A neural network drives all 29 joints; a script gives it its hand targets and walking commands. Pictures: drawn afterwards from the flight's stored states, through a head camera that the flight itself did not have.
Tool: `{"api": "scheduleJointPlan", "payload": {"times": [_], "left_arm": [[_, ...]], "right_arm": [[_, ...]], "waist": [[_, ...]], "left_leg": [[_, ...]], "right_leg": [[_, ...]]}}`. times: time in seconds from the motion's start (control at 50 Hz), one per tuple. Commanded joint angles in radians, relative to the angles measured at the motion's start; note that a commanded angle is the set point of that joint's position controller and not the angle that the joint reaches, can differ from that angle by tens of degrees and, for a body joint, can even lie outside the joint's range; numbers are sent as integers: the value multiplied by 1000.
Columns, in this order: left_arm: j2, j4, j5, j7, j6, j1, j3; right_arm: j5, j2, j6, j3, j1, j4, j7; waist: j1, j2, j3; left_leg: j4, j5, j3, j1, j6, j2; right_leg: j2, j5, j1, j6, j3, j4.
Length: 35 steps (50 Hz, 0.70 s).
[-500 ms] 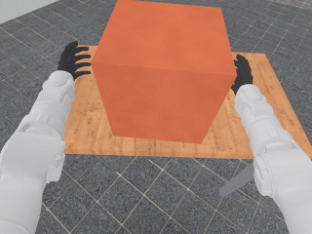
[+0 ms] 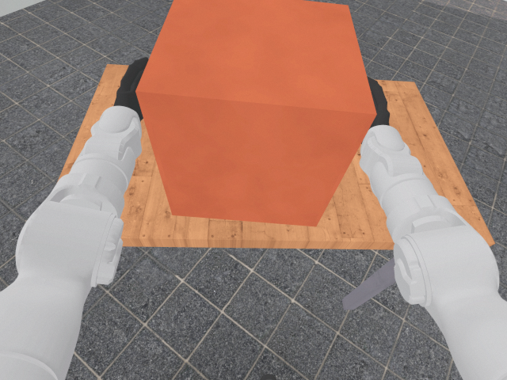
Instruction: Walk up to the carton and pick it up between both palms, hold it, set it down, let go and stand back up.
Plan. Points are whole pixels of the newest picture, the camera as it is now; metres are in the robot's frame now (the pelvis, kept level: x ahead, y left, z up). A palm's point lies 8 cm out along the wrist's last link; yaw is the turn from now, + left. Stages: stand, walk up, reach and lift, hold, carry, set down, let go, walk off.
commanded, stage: reach and lift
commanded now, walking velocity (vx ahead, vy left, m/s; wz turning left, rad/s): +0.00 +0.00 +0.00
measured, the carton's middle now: (254, 117) +0.52 +0.00 +0.09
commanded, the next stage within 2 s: none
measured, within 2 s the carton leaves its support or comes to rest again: leaves its support in 1.84 s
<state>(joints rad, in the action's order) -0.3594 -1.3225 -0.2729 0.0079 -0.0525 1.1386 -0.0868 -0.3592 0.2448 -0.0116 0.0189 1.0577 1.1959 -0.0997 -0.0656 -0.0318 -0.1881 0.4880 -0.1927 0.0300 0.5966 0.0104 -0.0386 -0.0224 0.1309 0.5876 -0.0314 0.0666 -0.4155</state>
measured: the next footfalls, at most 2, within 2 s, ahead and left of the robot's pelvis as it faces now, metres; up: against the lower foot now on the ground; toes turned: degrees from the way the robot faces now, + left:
none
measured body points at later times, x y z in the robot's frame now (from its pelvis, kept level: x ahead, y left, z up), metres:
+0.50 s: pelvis +0.00 +0.00 +0.00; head +0.06 +0.02 +0.45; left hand +0.50 +0.19 +0.14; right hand +0.47 -0.19 +0.14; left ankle +0.01 +0.12 -0.73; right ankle +0.03 -0.10 -0.73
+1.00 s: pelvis +0.01 +0.00 +0.00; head +0.07 +0.01 +0.45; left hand +0.50 +0.19 +0.14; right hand +0.48 -0.19 +0.13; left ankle +0.01 +0.12 -0.73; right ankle +0.03 -0.10 -0.73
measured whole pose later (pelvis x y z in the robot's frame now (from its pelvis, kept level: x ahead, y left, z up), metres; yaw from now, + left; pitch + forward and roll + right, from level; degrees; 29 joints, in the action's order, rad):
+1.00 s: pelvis +0.01 +0.00 +0.00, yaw +0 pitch +17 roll +0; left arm -0.30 -1.34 -0.21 -0.03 -0.10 1.13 0.03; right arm -0.21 0.21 -0.02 -0.10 1.02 1.12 -0.14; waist -0.04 -0.01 -0.18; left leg 0.44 -0.18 0.04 0.55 0.00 -0.02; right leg -0.01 0.13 0.56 -0.02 0.06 -0.39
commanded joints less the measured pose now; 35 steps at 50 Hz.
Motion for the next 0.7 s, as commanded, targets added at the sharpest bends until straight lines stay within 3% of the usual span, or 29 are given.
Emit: {"api": "scheduleJointPlan", "payload": {"times": [0.0,0.04,0.06,0.12,0.16,0.22,0.26,0.3,0.34,0.38,0.44,0.48,0.5,0.52,0.54,0.58,0.64,0.68], "left_arm": [[-137,168,-2,-49,-22,508,51],[-130,157,-5,-51,-8,499,44],[-119,166,-6,-52,-7,506,36],[-110,144,-5,-57,6,499,46],[-130,163,-2,-55,-4,478,77],[-137,108,-5,-33,-20,475,98],[-100,148,-10,-39,-24,492,58],[-116,131,-14,-32,-20,505,51],[-90,141,-11,-38,-24,513,32],[-95,130,1,-43,-17,512,34],[-76,149,-3,-49,-26,532,40],[-73,121,5,-53,-30,532,37],[-57,108,10,-51,-31,530,36],[-48,104,-2,-48,-42,536,36],[-65,99,-1,-50,-42,532,33],[-55,90,4,-45,-41,500,54],[-28,153,29,-37,-55,504,54],[-42,127,32,-32,-55,494,85]], "right_arm": [[63,170,43,-76,477,-259,-22],[71,158,26,-80,484,-249,-27],[79,153,21,-79,472,-237,-28],[66,153,1,-67,481,-214,-29],[64,135,6,-40,470,-247,-36],[68,97,-4,-23,497,-269,-45],[77,103,-3,-53,488,-256,-41],[66,104,-6,-43,488,-251,-33],[78,114,3,-64,471,-244,-32],[73,123,5,-79,482,-219,-32],[77,101,8,-71,487,-211,-29],[78,92,5,-68,499,-196,-19],[86,86,1,-72,498,-179,-19],[91,77,6,-73,505,-195,-17],[102,101,12,-90,494,-185,-21],[91,76,18,-59,496,-190,-24],[91,66,41,-75,478,-225,-25],[96,47,36,-55,492,-256,-30]], "waist": [[49,121,-746],[42,73,-722],[36,87,-722],[31,58,-688],[47,8,-733],[46,-44,-725],[26,28,-756],[36,43,-741],[17,87,-742],[26,120,-740],[30,102,-728],[45,109,-717],[28,120,-691],[36,104,-688],[20,110,-692],[41,82,-670],[26,116,-734],[45,64,-719]], "left_leg": [[5,342,-10,-321,50,34],[3,329,-2,-325,49,27],[-4,325,-3,-331,50,31],[-7,316,-2,-329,36,27],[3,361,4,-292,30,38],[-36,255,6,-158,-5,46],[-38,315,-1,-220,18,37],[-24,301,0,-275,28,35],[-6,351,-5,-335,49,30],[2,334,-1,-365,57,29],[5,353,-11,-344,48,22],[-11,303,-7,-327,42,25],[-10,283,-11,-318,38,25],[-20,275,-12,-309,38,21],[-6,314,-9,-329,51,21],[6,357,-12,-335,50,23],[12,436,-14,-371,60,27],[9,389,-3,-308,44,39]], "right_leg": [[-6,-293,-361,34,-28,-27],[-6,-314,-368,41,-30,-26],[-3,-303,-373,38,-28,-20],[-10,-279,-367,40,-34,-15],[-5,-389,-448,56,-46,-35],[17,-431,-564,74,-71,-55],[9,-403,-504,56,-51,-48],[11,-333,-445,44,-50,-23],[-3,-320,-380,31,-36,-19],[-6,-272,-347,27,-35,0],[3,-297,-344,29,-36,-11],[4,-246,-343,28,-35,-10],[8,-231,-348,30,-43,0],[9,-215,-340,32,-40,3],[6,-260,-343,31,-34,-4],[6,-309,-357,32,-37,-3],[0,-380,-387,36,-37,-18],[11,-395,-443,45,-48,-16]]}}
